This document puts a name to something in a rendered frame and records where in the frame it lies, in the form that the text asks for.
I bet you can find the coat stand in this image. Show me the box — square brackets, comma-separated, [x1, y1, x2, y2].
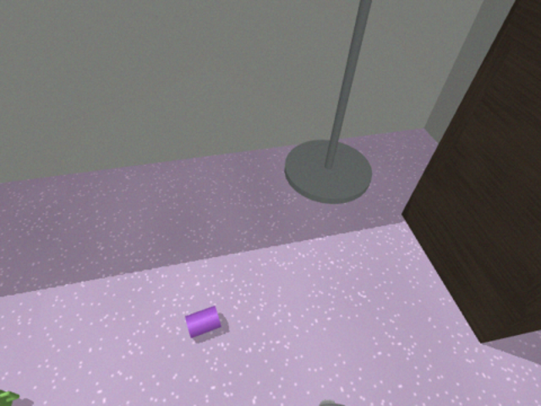
[284, 0, 372, 204]

